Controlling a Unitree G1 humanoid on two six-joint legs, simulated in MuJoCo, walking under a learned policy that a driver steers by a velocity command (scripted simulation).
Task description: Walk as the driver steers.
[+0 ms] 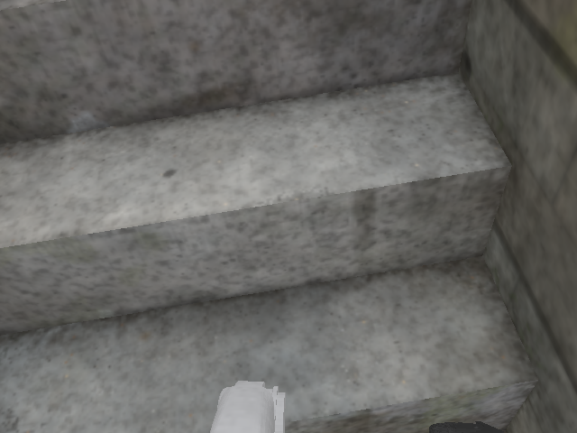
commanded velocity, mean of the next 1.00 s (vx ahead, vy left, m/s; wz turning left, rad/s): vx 0.47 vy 0.03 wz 0.32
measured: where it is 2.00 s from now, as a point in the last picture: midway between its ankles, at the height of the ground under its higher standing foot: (167, 198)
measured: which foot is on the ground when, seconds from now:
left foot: up 0.00-0.18, down 0.20-0.76, up 0.78-1.00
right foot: down 0.00-0.26, up 0.28-0.76, down 0.78-1.00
